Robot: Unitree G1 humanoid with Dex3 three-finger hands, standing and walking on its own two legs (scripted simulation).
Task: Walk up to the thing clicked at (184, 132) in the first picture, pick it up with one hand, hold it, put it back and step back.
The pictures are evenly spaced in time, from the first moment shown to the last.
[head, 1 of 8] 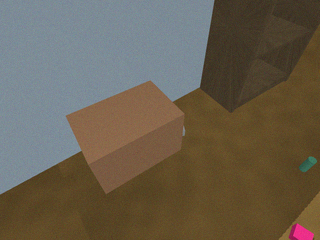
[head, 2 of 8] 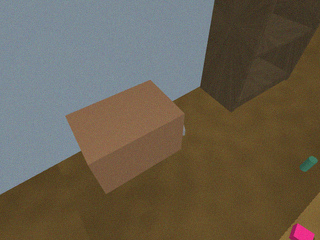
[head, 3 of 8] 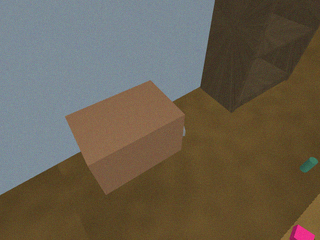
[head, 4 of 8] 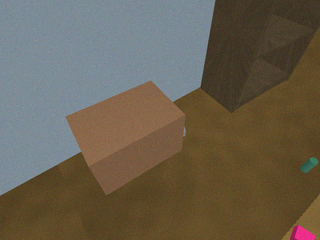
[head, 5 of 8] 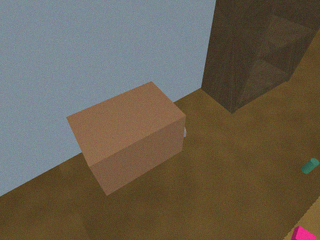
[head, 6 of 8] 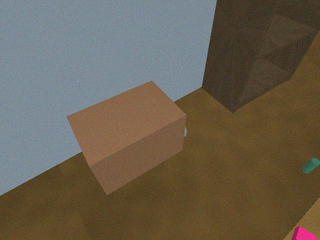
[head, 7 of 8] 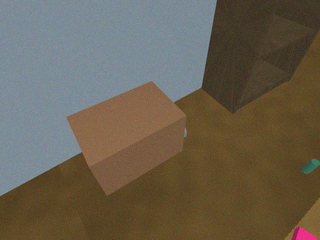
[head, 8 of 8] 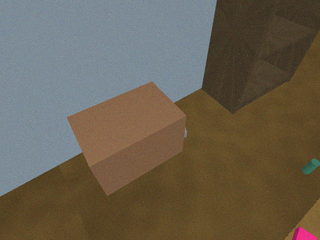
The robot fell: no
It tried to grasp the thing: no
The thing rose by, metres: 0.00
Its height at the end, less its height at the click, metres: +0.00
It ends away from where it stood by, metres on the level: 0.00
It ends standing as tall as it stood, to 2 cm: yes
